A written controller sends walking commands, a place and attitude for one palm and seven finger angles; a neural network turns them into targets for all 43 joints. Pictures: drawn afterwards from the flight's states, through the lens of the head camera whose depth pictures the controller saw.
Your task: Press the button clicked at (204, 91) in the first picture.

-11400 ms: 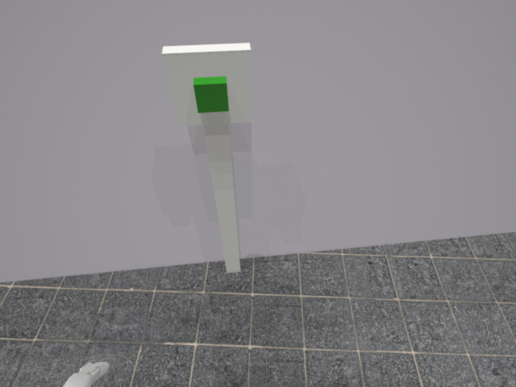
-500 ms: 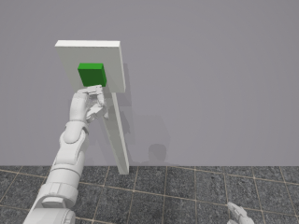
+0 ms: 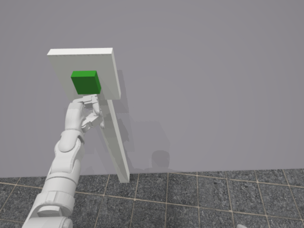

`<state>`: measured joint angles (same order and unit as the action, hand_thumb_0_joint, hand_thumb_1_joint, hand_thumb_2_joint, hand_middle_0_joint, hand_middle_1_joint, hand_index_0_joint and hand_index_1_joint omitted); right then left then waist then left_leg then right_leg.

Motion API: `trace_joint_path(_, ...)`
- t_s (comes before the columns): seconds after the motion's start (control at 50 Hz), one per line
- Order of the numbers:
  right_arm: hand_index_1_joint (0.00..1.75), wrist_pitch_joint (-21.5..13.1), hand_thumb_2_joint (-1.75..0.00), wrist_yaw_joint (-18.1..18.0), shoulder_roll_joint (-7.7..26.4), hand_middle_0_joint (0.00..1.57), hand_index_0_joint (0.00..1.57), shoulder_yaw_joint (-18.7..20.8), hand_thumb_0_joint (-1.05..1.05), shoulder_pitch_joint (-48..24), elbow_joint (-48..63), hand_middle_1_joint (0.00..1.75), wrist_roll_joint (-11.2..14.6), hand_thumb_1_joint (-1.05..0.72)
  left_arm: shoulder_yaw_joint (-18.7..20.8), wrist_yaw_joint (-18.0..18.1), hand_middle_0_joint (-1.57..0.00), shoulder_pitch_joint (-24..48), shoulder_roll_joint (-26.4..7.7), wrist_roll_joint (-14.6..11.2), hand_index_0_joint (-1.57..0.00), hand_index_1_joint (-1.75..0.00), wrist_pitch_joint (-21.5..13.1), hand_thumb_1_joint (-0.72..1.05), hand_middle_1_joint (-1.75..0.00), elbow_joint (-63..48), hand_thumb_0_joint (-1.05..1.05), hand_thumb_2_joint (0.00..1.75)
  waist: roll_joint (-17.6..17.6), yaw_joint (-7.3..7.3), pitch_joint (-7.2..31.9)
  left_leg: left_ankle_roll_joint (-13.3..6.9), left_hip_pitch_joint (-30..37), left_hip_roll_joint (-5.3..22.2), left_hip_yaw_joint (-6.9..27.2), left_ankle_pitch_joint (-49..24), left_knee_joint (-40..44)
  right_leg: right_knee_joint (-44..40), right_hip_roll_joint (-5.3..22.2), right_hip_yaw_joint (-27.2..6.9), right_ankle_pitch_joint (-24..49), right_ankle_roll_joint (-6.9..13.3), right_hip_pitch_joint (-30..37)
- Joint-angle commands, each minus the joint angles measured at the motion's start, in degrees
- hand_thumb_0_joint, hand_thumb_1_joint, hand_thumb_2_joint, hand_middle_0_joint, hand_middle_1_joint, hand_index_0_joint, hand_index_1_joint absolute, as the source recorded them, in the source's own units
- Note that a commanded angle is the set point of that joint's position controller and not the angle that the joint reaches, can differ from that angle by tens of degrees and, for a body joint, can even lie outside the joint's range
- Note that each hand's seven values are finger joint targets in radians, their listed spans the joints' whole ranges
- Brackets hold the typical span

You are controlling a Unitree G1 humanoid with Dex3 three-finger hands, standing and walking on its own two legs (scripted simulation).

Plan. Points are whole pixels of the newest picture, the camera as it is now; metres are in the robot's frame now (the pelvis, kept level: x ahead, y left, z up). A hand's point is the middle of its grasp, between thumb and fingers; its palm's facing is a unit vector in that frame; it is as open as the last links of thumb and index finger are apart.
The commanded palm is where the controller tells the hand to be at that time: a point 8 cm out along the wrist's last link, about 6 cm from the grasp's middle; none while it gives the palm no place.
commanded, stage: aim a knuckle at the button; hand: left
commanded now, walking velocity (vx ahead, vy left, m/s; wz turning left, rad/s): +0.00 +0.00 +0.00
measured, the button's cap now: (87, 82) +0.48 +0.20 +0.14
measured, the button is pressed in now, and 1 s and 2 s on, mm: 0 0 12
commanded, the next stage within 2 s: press the button with the knuckle in 0.94 s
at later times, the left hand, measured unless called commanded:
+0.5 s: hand (100, 114) +0.39 +0.15 +0.10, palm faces +0.04 -1.00 -0.01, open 3.1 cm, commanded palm +0.36 +0.21 +0.11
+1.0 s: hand (96, 114) +0.39 +0.16 +0.11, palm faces +0.03 -1.00 -0.02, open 3.1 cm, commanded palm +0.35 +0.21 +0.11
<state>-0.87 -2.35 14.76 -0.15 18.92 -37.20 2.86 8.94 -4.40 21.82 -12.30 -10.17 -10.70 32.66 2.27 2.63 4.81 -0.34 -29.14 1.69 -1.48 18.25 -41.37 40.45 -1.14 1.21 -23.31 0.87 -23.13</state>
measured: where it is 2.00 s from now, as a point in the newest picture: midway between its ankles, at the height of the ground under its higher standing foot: outside the picture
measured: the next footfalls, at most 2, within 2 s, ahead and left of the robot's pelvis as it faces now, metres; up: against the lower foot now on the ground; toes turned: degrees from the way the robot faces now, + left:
none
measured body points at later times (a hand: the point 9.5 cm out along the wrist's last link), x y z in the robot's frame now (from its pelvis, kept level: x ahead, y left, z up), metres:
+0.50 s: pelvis +0.00 +0.00 +0.00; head +0.02 -0.01 +0.45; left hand +0.38 +0.20 +0.11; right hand +0.12 -0.25 -0.11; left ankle +0.03 +0.12 -0.72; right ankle -0.03 -0.11 -0.72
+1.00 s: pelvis +0.00 +0.01 +0.00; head +0.02 +0.00 +0.45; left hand +0.38 +0.21 +0.11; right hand +0.11 -0.25 -0.11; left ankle +0.03 +0.12 -0.72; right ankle -0.03 -0.11 -0.72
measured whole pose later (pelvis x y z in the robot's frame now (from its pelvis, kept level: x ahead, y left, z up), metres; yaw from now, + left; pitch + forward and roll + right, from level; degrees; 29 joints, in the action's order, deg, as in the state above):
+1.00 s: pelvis +0.00 +0.01 +0.00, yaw +0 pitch +6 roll -1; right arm -1.2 -2.6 14.4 -0.7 16.7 -36.3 2.7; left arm 8.8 -4.4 23.4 -12.9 -9.8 -10.0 32.4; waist 2.0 2.4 4.6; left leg -0.7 -29.6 1.3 -1.2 18.2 -41.8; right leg 40.4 -0.9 1.4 -23.1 0.5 -23.2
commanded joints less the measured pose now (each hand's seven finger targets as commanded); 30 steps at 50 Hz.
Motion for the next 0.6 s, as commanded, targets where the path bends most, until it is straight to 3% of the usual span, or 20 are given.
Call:
trace_joint_path(0.0,0.3,-3.13,-0.9,-0.68,6.8,0.2,0.2,2.27,0.0,-3.58,8.5,0.3,-0.38,-0.9,5.24,1.37,-1.3,23.49,-11.71,-0.34,-1.3,-1.5,-4.29,0.9,-1.5,-14.39,0.0,0.9,-3.91,-0.42,13.49,-1.99,12.47,-1.62,0.93,-11.09,4.2,-6.73,-0.61,-0.57,19.4,-0.52,-0.18)
trace_joint_path(0.02,0.3,-3.27,-0.9,-0.73,6.59,0.2,0.2,2.09,0.0,-3.86,8.59,0.3,-0.49,-0.9,5.58,1.64,-1.3,24.69,-12.37,-0.09,-1.3,-1.5,-5.14,0.9,-1.5,-15.78,0.0,0.9,-1.64,-0.61,14.28,-1.95,13.14,-1.73,0.84,-11.44,4.16,-6.4,-0.56,-0.74,19.65,-0.35,0.19)
trace_joint_path(0.08,0.3,-3.47,-0.9,-0.81,6.5,0.2,0.2,2.14,0.0,-3.82,8.45,0.3,-0.7,-0.9,6.92,1.68,-1.3,23.75,-14.25,0.15,-1.3,-1.5,-7.02,0.9,-1.5,-17.58,0.0,0.9,-1.96,-0.81,17.21,-1.97,14.18,-1.58,0.82,-13.35,3.59,-5.79,-0.64,-0.91,21.71,-0.31,2.14)
trace_joint_path(0.14,0.3,-3.67,-0.9,-0.6,6.21,0.2,0.2,2.04,0.0,-4.4,8.35,0.3,-0.25,-0.9,2.3,0.2,-1.3,22.34,-8.99,-0.01,-1.3,-1.5,-6.16,0.9,-1.5,-14.59,0.0,0.9,0.62,0.15,14.95,-1.63,15.19,-1.54,0.82,-12.79,3.62,-5.99,-0.77,-0.36,21.14,-0.19,-0.63)
trace_joint_path(0.16,0.3,-3.65,-0.9,-0.49,6.33,0.2,0.2,2.09,0.0,-4.26,8.29,0.3,-0.13,-0.9,1.29,-0.27,-1.3,21.32,-7.72,-0.19,-1.3,-1.5,-5.26,0.9,-1.5,-13.15,0.0,0.9,0.57,0.17,14.46,-1.57,15.26,-1.53,0.96,-12.63,3.55,-6.15,-0.81,-0.15,20.81,-0.13,-1.28)
trace_joint_path(0.18,0.3,-3.69,-0.9,-0.39,6.38,0.2,0.2,2.14,0.0,-4.0,8.38,0.3,0.04,-0.9,-0.68,-0.87,-1.3,21.17,-5.49,-0.34,-1.3,-1.5,-4.3,0.9,-1.5,-11.6,0.0,0.9,-1.16,1.09,13.17,-1.75,14.94,-1.54,1.12,-12.17,3.45,-6.54,-0.88,0.04,20.36,-0.23,-1.93)
trace_joint_path(0.28,0.3,-3.09,-0.9,-0.8,7.3,0.2,0.2,1.97,0.0,-3.9,8.64,0.3,0.05,-0.9,2.25,-1.14,-1.3,23.28,-8.6,-1.34,-1.3,-1.5,-1.17,0.9,-1.5,-8.11,0.0,0.9,-6.32,0.76,10.54,-1.97,11.63,-1.81,1.39,-9.59,3.85,-7.53,-0.37,-0.12,18.5,-0.69,-2.11)
trace_joint_path(0.32,0.3,-3.16,-0.9,-0.68,6.86,0.2,0.2,1.97,0.0,-4.31,9.35,0.3,-0.16,-0.9,2.54,-0.34,-1.3,24.42,-8.56,-0.83,-1.3,-1.5,-2.61,0.9,-1.5,-11.45,0.0,0.9,-3.84,-0.17,13.71,-1.82,13.2,-1.85,1.32,-11.22,3.8,-6.48,-0.28,-0.16,19.48,-0.4,-1.27)
trace_joint_path(0.4,0.3,-3.88,-0.9,-0.5,6.32,0.2,0.2,1.81,0.0,-4.47,8.81,0.3,-0.81,-0.9,3.17,2.05,-1.3,30.5,-10.28,0.31,-1.3,-1.5,-7.33,0.9,-1.5,-17.42,0.0,0.9,-0.97,0.23,17.7,-1.7,15.96,-1.51,1.93,-12.42,3.02,-5.2,-0.67,-0.33,19.14,-0.2,-1.42)
trace_joint_path(0.42,0.3,-3.85,-0.9,-0.57,6.36,0.2,0.2,1.9,0.0,-4.34,8.38,0.3,-0.87,-0.9,4.63,2.42,-1.3,29.07,-11.86,0.83,-1.3,-1.5,-7.92,0.9,-1.5,-16.45,0.0,0.9,-0.3,-0.14,17.45,-1.55,16.22,-1.33,2.0,-13.19,2.95,-4.85,-0.77,-0.22,19.51,0.02,-1.47)
trace_joint_path(0.44,0.3,-3.92,-0.9,-0.44,6.28,0.2,0.2,1.72,0.0,-4.44,8.45,0.3,-0.91,-0.9,3.58,2.44,-1.3,28.29,-10.76,0.9,-1.3,-1.5,-8.18,0.9,-1.5,-16.7,0.0,0.9,0.78,-0.18,18.09,-1.44,16.57,-1.42,1.99,-13.29,2.97,-4.62,-0.78,-0.1,19.46,0.06,-1.43)
trace_joint_path(0.48,0.3,-3.84,-0.9,-0.36,6.55,0.2,0.2,1.9,0.0,-4.03,8.02,0.3,-0.94,-0.9,3.55,2.17,-1.3,26.05,-10.55,1.12,-1.3,-1.5,-7.42,0.9,-1.5,-13.97,0.0,0.9,-0.69,0.0,17.54,-1.5,15.93,-1.31,1.88,-13.34,2.94,-4.89,-0.91,0.08,19.62,0.0,-1.25)
trace_joint_path(0.52,0.3,-3.41,-0.9,-0.33,6.64,0.2,0.2,1.73,0.0,-4.17,7.99,0.3,-0.55,-0.9,2.63,1.28,-1.3,23.63,-9.31,0.74,-1.3,-1.5,-5.12,0.9,-1.5,-9.82,0.0,0.9,-0.87,0.05,14.55,-1.45,14.02,-1.46,1.63,-11.95,3.45,-5.55,-0.79,0.02,19.54,-0.09,-1.75)
trace_joint_path(0.58,0.3,-2.93,-0.9,-0.29,7.09,0.2,0.2,1.96,0.0,-3.43,8.52,0.3,-0.33,-0.9,2.52,-0.03,-1.3,20.29,-8.22,-0.12,-1.3,-1.5,-1.98,0.9,-1.5,-6.19,0.0,0.9,-4.88,-0.25,12.85,-1.62,11.9,-1.57,1.55,-11.6,3.85,-6.29,-0.79,0.45,19.89,-0.19,-0.74)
